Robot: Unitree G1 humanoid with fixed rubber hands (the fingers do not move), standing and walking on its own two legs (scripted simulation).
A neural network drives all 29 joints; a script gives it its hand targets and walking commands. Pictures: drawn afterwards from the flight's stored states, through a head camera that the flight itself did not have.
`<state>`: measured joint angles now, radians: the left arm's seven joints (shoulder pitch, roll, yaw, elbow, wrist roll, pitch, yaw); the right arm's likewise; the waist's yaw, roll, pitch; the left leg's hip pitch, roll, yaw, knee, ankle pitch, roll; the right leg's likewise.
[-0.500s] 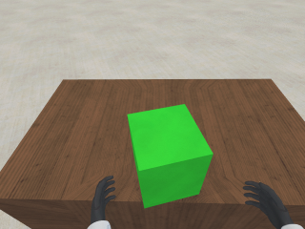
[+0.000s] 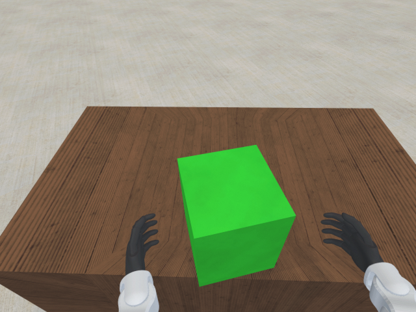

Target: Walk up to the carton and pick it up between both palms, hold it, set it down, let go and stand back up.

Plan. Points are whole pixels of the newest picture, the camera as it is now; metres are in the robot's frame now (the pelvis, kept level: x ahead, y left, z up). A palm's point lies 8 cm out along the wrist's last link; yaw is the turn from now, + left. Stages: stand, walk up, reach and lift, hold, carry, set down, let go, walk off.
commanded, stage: reach and lift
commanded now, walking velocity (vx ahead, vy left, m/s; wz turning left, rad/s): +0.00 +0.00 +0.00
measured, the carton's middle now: (227, 215) +0.39 +0.01 -0.07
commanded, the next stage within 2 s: none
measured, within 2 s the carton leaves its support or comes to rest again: neither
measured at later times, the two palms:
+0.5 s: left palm (136, 230) +0.27 +0.18 +0.04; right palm (348, 209) +0.34 -0.23 +0.05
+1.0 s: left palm (127, 194) +0.32 +0.20 +0.09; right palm (333, 167) +0.41 -0.20 +0.09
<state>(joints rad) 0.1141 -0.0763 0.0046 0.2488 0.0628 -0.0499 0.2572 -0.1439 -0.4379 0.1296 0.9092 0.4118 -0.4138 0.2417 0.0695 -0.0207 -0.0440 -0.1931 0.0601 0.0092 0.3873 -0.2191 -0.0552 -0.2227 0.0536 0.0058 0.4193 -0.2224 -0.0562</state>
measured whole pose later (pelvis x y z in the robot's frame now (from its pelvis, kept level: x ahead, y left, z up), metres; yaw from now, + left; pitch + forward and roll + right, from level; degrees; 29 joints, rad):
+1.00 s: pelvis -0.01 +0.00 +0.00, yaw -1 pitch +6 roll +0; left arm -0.39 -0.03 0.16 0.32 0.01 0.30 0.21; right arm -0.67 -0.47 0.12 0.97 0.39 -0.05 0.18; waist 0.13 0.02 -0.08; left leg -0.25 0.08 0.01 0.31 -0.16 -0.06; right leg -0.26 0.07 0.01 0.30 -0.13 -0.05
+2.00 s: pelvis -0.02 +0.00 -0.03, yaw +0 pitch +24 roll -1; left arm -0.54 -0.06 0.17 1.00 0.00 -0.37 0.22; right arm -0.92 -0.34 0.10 1.55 0.26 -0.48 0.08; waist 0.19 0.03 -0.24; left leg -0.79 0.09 -0.02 0.60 -0.24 -0.07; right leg -0.78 0.08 -0.02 0.55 -0.20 -0.05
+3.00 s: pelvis -0.02 -0.01 -0.02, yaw +0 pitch +21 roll +0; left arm -0.55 -0.19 0.36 0.90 0.23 -0.33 0.23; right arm -0.89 -0.18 -0.15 1.45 -0.03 -0.44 -0.03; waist 0.16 0.01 -0.18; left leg -0.69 0.09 -0.02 0.53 -0.21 -0.07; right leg -0.69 0.08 -0.02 0.51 -0.18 -0.07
